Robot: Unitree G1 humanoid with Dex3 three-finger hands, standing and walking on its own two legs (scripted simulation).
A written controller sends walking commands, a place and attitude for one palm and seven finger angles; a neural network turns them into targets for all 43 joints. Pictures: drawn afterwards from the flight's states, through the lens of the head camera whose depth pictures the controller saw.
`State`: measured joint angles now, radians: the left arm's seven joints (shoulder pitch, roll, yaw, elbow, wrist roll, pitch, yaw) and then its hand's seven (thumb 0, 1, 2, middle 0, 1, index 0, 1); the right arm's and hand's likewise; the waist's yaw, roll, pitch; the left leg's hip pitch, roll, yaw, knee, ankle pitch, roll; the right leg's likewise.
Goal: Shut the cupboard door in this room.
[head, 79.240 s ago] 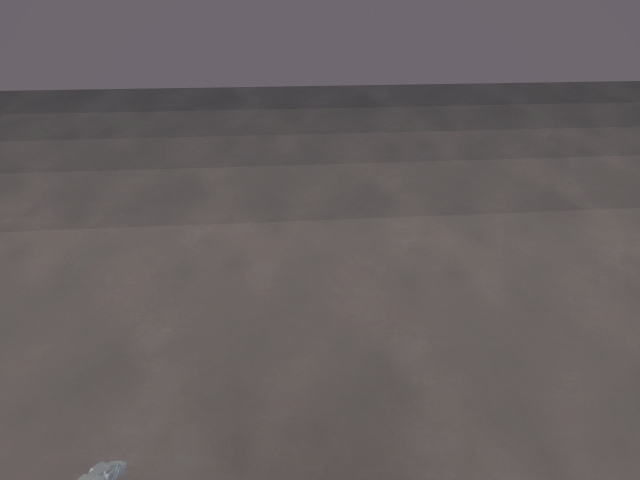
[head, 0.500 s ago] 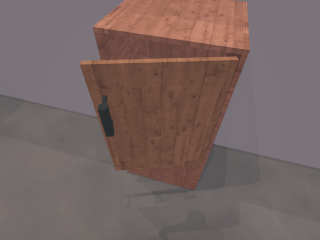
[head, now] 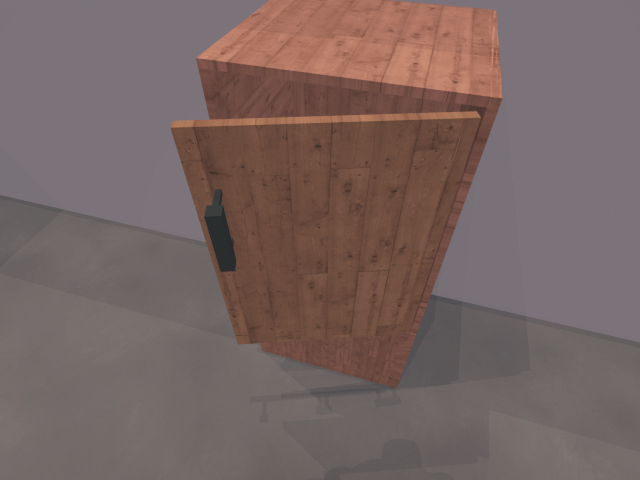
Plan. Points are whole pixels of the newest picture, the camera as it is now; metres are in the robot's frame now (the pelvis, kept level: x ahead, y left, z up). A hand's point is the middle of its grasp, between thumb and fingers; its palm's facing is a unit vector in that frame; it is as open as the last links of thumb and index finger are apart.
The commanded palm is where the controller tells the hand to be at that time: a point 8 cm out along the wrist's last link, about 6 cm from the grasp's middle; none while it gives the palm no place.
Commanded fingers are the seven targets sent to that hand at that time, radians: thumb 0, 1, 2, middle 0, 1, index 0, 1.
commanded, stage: look again from close up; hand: left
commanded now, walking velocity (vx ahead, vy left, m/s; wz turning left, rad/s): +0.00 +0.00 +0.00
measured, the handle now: (223, 230) +0.47 +0.18 +0.04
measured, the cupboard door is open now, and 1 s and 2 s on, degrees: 20 20 20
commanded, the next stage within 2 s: raise the hand and make a fist in 0.20 s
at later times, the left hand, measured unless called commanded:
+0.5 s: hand (151, 453) +0.16 +0.21 -0.01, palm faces +0.25 -0.97 -0.06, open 7.1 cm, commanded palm +0.08 +0.24 -0.05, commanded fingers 0.00 0.90 0.90 -0.38 -0.50 -0.38 -0.50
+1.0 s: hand (181, 454) +0.16 +0.18 -0.03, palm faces +0.08 -1.00 -0.03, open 4.8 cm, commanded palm +0.12 +0.24 -0.02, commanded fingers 0.00 0.90 0.90 -0.84 -1.00 -0.84 -1.00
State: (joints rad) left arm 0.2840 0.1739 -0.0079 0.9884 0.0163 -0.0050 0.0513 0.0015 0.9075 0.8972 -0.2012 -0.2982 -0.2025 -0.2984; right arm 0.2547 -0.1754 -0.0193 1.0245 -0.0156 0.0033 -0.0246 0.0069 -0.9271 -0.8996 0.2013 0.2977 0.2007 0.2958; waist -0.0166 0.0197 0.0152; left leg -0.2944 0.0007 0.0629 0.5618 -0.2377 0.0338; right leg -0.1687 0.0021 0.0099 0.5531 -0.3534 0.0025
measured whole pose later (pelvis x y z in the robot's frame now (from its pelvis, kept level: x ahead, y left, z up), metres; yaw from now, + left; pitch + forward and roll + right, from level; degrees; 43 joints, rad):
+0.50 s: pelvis -0.04 +0.02 -0.03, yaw +3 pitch +4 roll -1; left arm 0.41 0.17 0.06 0.10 -0.16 -0.27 0.06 0.01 0.91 0.90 -0.24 -0.35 -0.24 -0.35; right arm 0.28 -0.24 0.00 0.73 0.02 -0.30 -0.03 0.01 -0.90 -0.90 0.20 0.30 0.20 0.30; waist -0.04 0.00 -0.07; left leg -0.58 -0.05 0.03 0.76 -0.26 0.04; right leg -0.47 -0.03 -0.04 0.80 -0.40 -0.01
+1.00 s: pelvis -0.04 -0.01 -0.09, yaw +2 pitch +13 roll -4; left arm 0.48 0.23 0.08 -0.15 -0.26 -0.31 -0.15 0.01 0.90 0.90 -0.67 -0.81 -0.67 -0.81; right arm 0.22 -0.19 0.05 0.53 0.04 -0.23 -0.06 0.01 -0.90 -0.90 0.21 0.30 0.21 0.30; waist 0.03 0.05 -0.15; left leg -0.99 0.00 -0.05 1.19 -0.44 0.02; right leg -0.84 0.05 -0.09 1.16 -0.56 -0.04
